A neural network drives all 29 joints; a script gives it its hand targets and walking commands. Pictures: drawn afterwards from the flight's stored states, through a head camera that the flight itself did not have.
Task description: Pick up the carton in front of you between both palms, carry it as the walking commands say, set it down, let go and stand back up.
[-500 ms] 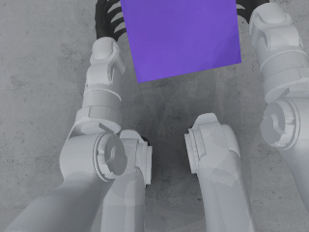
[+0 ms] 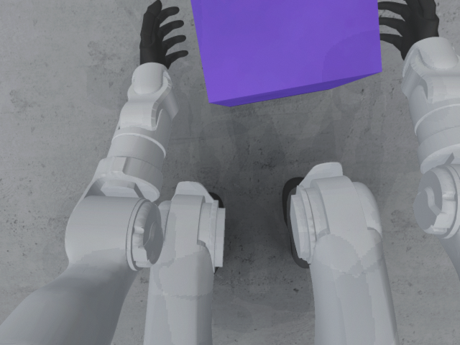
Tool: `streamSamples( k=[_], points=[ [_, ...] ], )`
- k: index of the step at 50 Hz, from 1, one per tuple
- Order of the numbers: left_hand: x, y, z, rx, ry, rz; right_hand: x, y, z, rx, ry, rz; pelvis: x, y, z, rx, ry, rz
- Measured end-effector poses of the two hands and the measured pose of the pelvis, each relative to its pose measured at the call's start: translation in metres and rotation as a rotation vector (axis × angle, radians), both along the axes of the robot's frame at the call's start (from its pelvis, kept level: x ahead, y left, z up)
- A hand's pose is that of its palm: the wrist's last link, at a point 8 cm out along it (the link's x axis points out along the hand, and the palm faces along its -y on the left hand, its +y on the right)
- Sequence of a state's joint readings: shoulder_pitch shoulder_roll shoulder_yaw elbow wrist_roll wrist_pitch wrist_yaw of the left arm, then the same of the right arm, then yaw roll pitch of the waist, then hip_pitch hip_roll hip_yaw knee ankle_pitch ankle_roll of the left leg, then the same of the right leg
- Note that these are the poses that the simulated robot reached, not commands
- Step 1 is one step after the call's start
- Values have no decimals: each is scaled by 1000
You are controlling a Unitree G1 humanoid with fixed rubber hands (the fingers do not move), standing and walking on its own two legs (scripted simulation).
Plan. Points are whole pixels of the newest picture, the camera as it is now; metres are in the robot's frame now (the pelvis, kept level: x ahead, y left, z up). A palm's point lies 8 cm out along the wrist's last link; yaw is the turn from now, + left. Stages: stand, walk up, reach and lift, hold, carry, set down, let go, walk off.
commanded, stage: set down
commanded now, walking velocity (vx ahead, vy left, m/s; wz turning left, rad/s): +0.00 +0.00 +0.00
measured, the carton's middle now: (275, 30) +0.53 -0.11 -0.25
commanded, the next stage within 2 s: let go in 1.16 s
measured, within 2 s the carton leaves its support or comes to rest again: neither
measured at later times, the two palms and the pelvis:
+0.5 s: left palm (123, 32) +0.51 +0.06 -0.05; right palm out of the picture +0.48 -0.32 -0.05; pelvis +0.00 +0.00 +0.07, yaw -2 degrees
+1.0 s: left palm out of the picture +0.50 +0.07 +0.10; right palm out of the picture +0.49 -0.33 +0.10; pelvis +0.02 -0.01 +0.20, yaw -4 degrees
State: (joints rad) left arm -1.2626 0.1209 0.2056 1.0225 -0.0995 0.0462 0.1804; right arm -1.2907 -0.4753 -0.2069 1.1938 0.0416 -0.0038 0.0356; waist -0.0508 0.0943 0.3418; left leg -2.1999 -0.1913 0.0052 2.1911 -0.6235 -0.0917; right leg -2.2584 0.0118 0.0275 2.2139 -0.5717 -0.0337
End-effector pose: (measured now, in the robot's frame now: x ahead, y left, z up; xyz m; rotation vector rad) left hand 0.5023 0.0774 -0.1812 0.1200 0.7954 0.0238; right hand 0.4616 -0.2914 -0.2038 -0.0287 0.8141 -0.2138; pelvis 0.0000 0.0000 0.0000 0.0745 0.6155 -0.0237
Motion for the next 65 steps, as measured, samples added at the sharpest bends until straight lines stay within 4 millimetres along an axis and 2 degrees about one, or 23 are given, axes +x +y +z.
streamSamples(
  k=[3, 6, 10, 14, 19, 26, 38, 56, 62, 65],
  points=[
    [0, 11, 2, 3, -19, 18, -4, -14, 2, -14, -29, -11, -5, 0, -1, 2, -23, -2],
    [2, 12, 8, -7, -40, 22, 4, -21, 15, -14, -70, -3, -10, -1, -3, 2, -40, -7],
    [8, 6, 23, -22, -80, 26, 19, -22, 38, 0, -119, 14, -14, -1, -1, 2, -49, -18],
    [8, -8, 48, -38, -121, 32, 28, -19, 67, 6, -157, 31, -15, 0, 10, 4, -41, -25],
    [4, -20, 86, -33, -132, 46, 26, -21, 108, -2, -159, 33, -12, -1, 37, 11, -2, -34],
    [6, -15, 135, -13, -126, 57, 23, -26, 158, -3, -142, 29, -4, -1, 77, 18, 71, -47],
    [5, -9, 201, -20, -147, 62, 25, -29, 223, -9, -153, 38, 8, -3, 135, 16, 127, -54],
    [0, -6, 314, -9, -153, 64, 25, -37, 338, -8, -153, 51, 27, -11, 235, 9, 122, -80],
    [-3, -6, 341, 1, -140, 50, 23, -37, 365, -21, -135, 52, 35, -15, 264, 1, 111, -84],
    [-9, -4, 352, 21, -129, 22, 15, -37, 376, -47, -116, 56, 41, -17, 278, -4, 102, -85]
  ],
)
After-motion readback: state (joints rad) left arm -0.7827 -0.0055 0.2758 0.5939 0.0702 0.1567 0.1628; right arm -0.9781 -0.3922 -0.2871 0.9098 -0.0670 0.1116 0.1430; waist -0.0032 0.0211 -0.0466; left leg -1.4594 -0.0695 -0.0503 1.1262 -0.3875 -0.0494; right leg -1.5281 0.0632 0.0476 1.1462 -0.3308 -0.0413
